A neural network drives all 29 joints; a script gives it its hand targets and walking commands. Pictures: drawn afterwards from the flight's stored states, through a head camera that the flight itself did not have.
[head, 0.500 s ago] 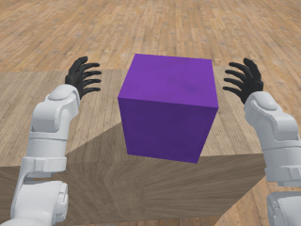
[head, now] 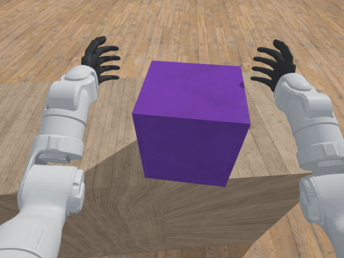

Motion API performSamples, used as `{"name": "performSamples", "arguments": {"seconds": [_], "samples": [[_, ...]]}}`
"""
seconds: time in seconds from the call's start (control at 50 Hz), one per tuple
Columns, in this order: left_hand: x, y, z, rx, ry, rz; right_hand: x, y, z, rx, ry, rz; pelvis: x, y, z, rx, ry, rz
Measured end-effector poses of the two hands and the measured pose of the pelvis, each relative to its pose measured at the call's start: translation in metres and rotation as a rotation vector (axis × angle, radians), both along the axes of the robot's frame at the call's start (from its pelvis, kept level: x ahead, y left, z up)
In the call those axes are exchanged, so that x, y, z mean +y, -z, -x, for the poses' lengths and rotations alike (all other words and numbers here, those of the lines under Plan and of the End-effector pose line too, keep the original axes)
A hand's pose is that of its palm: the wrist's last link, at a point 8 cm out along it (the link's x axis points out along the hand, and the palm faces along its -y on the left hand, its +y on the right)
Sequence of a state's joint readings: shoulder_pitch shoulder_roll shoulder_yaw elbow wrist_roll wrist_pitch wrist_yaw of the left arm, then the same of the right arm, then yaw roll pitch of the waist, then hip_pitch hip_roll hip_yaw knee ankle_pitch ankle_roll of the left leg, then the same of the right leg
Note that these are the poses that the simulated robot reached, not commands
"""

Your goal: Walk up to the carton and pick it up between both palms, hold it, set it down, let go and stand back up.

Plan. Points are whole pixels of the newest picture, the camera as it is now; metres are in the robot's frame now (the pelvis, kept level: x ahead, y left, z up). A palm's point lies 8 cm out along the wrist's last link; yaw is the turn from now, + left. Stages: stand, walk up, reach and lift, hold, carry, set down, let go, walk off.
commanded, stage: reach and lift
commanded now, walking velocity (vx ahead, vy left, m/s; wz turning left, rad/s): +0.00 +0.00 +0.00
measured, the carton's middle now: (189, 125) +0.40 -0.05 +0.09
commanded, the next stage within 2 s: none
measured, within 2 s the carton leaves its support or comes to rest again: neither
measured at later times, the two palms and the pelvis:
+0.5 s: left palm (108, 107) +0.43 +0.14 +0.14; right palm (263, 113) +0.39 -0.22 +0.14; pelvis -0.01 +0.00 +0.00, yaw +0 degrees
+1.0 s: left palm (124, 111) +0.44 +0.11 +0.12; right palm (254, 117) +0.39 -0.21 +0.12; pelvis +0.00 +0.00 +0.00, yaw -2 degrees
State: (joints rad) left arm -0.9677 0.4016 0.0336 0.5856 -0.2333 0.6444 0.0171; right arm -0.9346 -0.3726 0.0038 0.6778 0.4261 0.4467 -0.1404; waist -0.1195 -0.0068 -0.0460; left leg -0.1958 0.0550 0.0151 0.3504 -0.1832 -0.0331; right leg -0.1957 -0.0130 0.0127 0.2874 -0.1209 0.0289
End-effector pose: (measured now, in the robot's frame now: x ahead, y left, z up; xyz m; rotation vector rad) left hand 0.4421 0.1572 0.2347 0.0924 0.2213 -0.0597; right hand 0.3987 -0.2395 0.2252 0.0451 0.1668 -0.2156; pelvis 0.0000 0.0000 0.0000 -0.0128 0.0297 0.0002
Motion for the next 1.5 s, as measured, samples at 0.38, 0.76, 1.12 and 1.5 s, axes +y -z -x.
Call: {"name": "performSamples", "arguments": {"seconds": [0.38, 0.76, 1.12, 1.5], "samples": [[-0.008, 0.078, 0.013, 0.064, -0.036, 0.004, 0.012, 0.075, 0.016, 0.065, 0.035, -0.015, -0.002, 0.002, 0.015, 0.030, -0.003, -0.005], [-0.023, 0.113, 0.008, 0.045, -0.025, 0.024, 0.024, 0.107, 0.010, 0.063, 0.051, 0.000, -0.002, 0.003, 0.005, 0.064, 0.017, 0.001], [-0.060, 0.114, 0.005, 0.039, 0.012, 0.049, 0.031, 0.106, 0.008, 0.048, 0.098, -0.007, -0.003, 0.002, 0.001, 0.047, 0.037, -0.001], [-0.057, 0.110, 0.004, 0.001, -0.002, 0.035, 0.034, 0.107, 0.009, 0.029, 0.110, -0.009, 0.000, 0.000, 0.001, 0.018, 0.044, -0.006]]}}
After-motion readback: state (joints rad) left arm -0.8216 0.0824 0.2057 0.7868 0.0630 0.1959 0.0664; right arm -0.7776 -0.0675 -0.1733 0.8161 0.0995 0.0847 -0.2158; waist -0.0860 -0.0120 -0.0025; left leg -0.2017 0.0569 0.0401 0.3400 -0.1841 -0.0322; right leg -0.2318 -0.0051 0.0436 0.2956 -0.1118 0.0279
